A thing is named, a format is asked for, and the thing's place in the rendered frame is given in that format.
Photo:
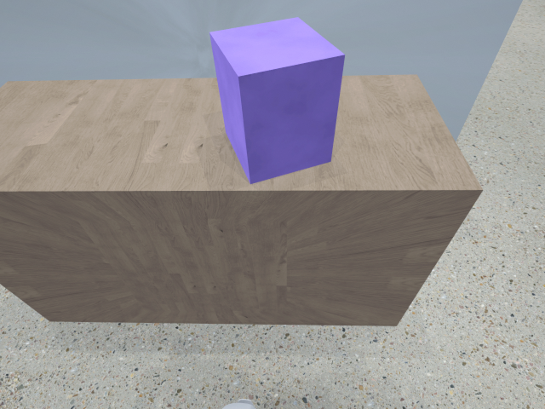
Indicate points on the carton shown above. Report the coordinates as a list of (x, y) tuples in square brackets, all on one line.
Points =
[(279, 84)]

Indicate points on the robot left shin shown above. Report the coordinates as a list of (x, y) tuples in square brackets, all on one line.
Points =
[(245, 401)]

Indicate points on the pedestal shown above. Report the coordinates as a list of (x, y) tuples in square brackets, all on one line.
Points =
[(123, 200)]

